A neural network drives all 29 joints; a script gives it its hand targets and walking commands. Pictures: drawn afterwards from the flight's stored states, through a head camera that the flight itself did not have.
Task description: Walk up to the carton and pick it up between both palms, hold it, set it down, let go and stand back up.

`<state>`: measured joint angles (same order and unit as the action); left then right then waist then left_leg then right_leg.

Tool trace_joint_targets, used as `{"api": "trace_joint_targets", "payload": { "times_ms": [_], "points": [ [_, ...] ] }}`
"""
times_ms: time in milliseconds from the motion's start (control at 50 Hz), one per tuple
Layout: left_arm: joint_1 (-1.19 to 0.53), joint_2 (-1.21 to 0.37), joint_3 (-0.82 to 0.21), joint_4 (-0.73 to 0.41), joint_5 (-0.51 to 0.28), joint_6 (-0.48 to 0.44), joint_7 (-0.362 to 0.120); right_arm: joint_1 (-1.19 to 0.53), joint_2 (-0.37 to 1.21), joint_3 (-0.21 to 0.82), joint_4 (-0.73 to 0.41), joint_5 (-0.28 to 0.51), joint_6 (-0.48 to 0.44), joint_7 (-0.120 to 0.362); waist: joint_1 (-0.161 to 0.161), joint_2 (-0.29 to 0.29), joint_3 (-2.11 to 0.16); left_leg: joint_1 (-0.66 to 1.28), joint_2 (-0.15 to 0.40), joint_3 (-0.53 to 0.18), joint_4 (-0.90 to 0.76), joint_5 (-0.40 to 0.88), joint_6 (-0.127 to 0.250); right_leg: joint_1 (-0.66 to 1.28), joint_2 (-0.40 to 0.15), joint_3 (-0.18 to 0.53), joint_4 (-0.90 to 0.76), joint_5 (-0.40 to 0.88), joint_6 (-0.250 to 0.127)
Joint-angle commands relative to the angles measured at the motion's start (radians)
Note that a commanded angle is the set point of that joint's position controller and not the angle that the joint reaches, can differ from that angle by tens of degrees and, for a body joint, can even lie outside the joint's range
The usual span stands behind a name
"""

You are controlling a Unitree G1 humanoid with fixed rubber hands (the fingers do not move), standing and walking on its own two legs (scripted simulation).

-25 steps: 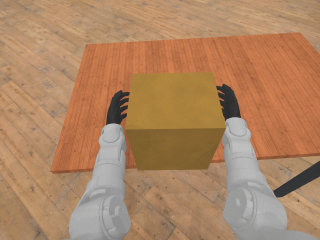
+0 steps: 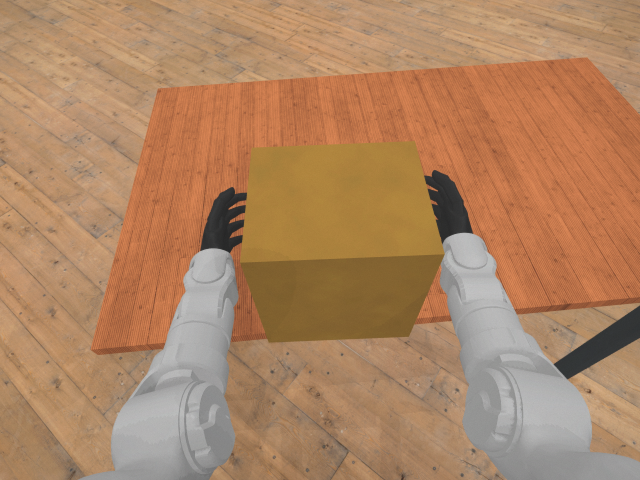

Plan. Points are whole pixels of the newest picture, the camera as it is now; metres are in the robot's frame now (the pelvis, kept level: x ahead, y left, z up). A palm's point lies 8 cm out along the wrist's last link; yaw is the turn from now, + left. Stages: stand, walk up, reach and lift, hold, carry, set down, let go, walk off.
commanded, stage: set down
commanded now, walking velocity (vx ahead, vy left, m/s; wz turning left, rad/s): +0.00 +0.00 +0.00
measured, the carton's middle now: (336, 249) +0.42 -0.02 +0.02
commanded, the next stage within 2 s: none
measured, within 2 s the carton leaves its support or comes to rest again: rests again in 0.02 s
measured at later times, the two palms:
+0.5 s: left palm (171, 236) +0.42 +0.19 +0.07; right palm (473, 206) +0.44 -0.20 +0.08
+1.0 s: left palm (132, 186) +0.41 +0.19 +0.17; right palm (496, 157) +0.42 -0.19 +0.17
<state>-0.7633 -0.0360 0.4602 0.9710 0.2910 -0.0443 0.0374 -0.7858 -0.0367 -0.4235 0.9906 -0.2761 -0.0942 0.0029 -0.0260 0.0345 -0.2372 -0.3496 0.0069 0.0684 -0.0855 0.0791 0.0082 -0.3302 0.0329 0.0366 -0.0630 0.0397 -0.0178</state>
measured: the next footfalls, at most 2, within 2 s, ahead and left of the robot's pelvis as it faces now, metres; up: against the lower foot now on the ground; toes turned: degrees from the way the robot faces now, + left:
none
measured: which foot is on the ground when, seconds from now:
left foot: down 0.00-1.00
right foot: down 0.00-1.00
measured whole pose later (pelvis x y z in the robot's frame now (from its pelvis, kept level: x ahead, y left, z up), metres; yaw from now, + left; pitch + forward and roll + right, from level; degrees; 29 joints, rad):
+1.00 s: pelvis -0.04 +0.00 +0.00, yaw +1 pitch +14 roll +0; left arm -1.05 0.33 0.00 0.97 -0.31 0.36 0.15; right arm -1.14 -0.33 -0.02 1.11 0.25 0.32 -0.08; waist -0.01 0.02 -0.19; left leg -0.45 0.02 0.04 0.25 -0.04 0.00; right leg -0.41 0.04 0.01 0.25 -0.09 -0.02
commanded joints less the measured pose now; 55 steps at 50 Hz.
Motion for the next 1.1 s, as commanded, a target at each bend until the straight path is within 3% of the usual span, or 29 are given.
{"api": "trace_joint_targets", "payload": {
  "times_ms": [0,40,100,240,320,400,580,760,820,980,1080],
  "points": [
    [-0.535,0.174,-0.100,-0.119,-0.144,-0.077,0.094,-0.449,-0.036,0.302,-0.074,0.246,-0.038,-0.075,0.082,-0.071,-0.523,0.132,-0.037,-0.035,0.131,0.124,-0.003,0.336,-0.022,0.027,0.240,0.418,0.061],
    [-0.530,0.191,-0.133,-0.096,-0.184,-0.086,0.110,-0.466,-0.091,0.352,-0.095,0.304,-0.039,-0.100,0.080,-0.073,-0.580,0.162,-0.040,-0.041,0.173,0.164,-0.009,0.332,-0.018,0.031,0.273,0.465,0.060],
    [-0.489,0.209,-0.195,-0.049,-0.255,-0.091,0.103,-0.462,-0.171,0.386,-0.088,0.376,-0.047,-0.118,0.053,-0.047,-0.653,0.266,-0.036,-0.049,0.261,0.290,-0.038,0.250,-0.005,0.025,0.289,0.532,0.057],
    [-0.424,0.275,-0.303,0.011,-0.391,-0.102,0.053,-0.422,-0.319,0.420,0.017,0.478,-0.083,-0.106,-0.009,-0.021,-0.576,0.330,-0.024,-0.070,0.400,0.393,-0.089,0.099,0.007,0.010,0.320,0.554,0.058],
    [-0.463,0.322,-0.351,-0.041,-0.446,-0.105,0.048,-0.458,-0.366,0.435,0.004,0.515,-0.089,-0.081,-0.014,-0.015,-0.598,0.385,-0.023,-0.082,0.445,0.441,-0.097,0.037,0.012,-0.003,0.326,0.510,0.062],
    [-0.511,0.346,-0.409,-0.155,-0.499,-0.059,0.060,-0.507,-0.383,0.465,-0.061,0.569,-0.052,-0.048,-0.008,-0.016,-0.664,0.461,-0.023,-0.094,0.481,0.504,-0.081,0.016,0.008,-0.009,0.328,0.500,0.071],
    [-0.543,0.422,-0.375,-0.112,-0.510,0.087,0.049,-0.574,-0.383,0.510,-0.025,0.612,0.086,-0.042,0.015,-0.066,-0.469,0.341,-0.027,-0.103,0.420,0.253,-0.036,0.091,-0.009,0.012,0.331,0.417,0.098],
    [-0.728,0.480,-0.395,-0.120,-0.547,0.226,0.089,-0.746,-0.418,0.414,-0.047,0.540,0.243,-0.070,0.018,-0.038,-0.436,0.396,0.007,-0.093,0.407,0.043,-0.018,-0.086,-0.007,-0.013,0.280,0.023,0.064],
    [-0.776,0.497,-0.419,-0.138,-0.578,0.279,0.107,-0.796,-0.428,0.392,-0.051,0.527,0.301,-0.077,0.010,-0.032,-0.455,0.410,0.014,-0.093,0.417,0.016,-0.011,-0.130,-0.006,-0.027,0.277,-0.050,0.054],
    [-0.827,0.546,-0.430,-0.214,-0.608,0.415,0.114,-0.864,-0.471,0.368,-0.067,0.533,0.411,-0.083,-0.007,-0.013,-0.499,0.456,0.005,-0.106,0.429,0.076,-0.016,-0.109,0.000,-0.048,0.278,-0.006,0.045],
    [-0.772,0.546,-0.403,-0.236,-0.589,0.472,0.086,-0.811,-0.476,0.395,-0.048,0.566,0.446,-0.078,-0.015,-0.006,-0.430,0.479,-0.011,-0.115,0.410,0.132,-0.022,-0.021,0.004,-0.046,0.262,0.083,0.051]
  ]
}}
